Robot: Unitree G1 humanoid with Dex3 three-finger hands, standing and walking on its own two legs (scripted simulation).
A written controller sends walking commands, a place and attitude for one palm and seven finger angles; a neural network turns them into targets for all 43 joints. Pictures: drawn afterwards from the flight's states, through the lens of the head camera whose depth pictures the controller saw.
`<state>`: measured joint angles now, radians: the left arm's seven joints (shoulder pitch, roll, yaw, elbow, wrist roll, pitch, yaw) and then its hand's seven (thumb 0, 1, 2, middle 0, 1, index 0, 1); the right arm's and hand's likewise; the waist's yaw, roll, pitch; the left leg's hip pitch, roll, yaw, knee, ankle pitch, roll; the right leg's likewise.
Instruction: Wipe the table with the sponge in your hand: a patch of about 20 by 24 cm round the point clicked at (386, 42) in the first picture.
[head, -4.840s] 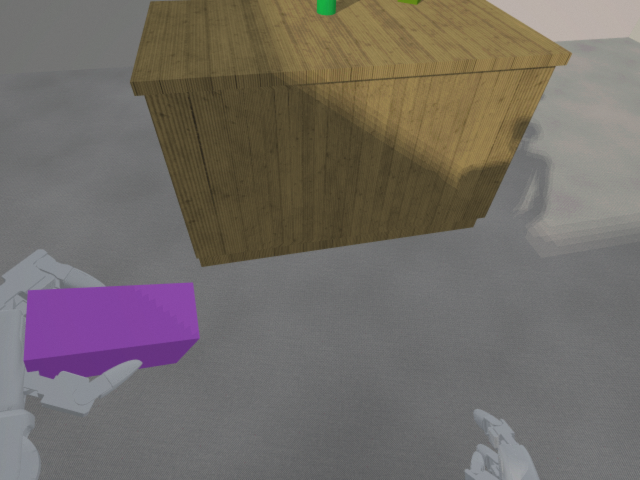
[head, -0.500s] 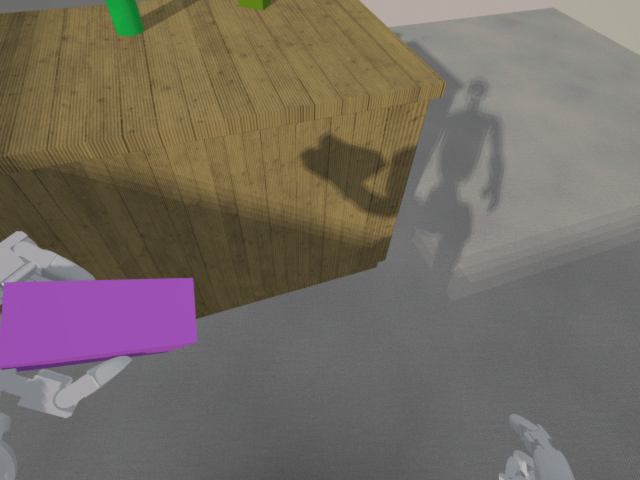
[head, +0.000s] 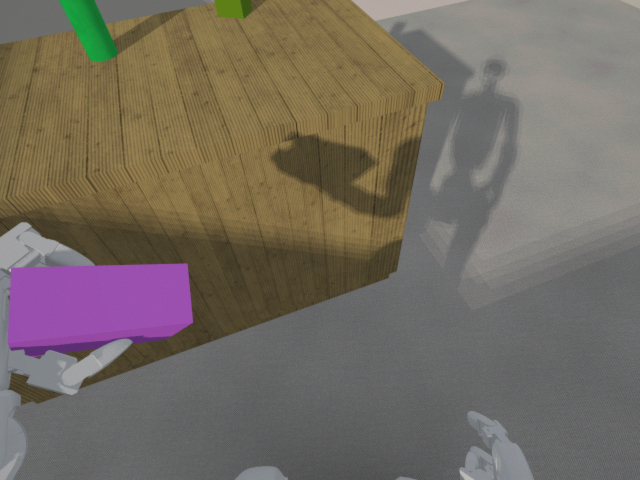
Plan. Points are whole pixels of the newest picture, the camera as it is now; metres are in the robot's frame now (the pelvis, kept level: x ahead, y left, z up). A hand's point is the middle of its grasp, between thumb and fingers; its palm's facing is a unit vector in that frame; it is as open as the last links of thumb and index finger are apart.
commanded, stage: take the last steps up to it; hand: left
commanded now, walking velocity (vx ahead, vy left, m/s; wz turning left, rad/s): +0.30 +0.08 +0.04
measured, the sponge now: (130, 308) +0.24 +0.20 +0.15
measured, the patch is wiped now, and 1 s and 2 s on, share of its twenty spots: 0.00 0.00 0.00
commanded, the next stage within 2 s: come to a stop and stand still in 1.44 s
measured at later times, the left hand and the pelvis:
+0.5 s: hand (77, 221) +0.32 +0.27 +0.18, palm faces +0.44 -0.81 -0.38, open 10.0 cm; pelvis +0.10 +0.02 +0.01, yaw +0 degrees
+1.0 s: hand (180, 168) +0.41 +0.19 +0.18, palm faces +0.32 -0.79 -0.52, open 10.0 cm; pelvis +0.19 -0.04 +0.02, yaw +1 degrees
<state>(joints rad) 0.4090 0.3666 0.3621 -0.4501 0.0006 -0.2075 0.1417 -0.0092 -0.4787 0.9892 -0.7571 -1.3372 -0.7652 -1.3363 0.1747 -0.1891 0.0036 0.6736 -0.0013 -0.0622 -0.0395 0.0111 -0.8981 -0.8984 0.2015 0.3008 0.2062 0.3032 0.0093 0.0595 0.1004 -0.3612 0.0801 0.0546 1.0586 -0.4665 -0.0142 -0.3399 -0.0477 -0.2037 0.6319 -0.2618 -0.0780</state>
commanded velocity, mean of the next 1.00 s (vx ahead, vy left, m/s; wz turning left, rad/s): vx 0.29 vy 0.07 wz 0.02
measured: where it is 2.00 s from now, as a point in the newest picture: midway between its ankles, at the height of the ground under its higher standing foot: (346, 449)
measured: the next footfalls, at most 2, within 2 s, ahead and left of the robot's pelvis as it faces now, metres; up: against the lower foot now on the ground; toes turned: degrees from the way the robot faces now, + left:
left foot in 0.34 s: +0.16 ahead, +0.15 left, +0.00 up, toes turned +9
right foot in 0.70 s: +0.24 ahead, -0.10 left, +0.00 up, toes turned -10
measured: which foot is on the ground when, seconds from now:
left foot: up 0.00-0.32, down 0.34-0.72, up 0.74-1.00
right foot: down 0.00-0.36, up 0.38-0.68, down 0.70-1.00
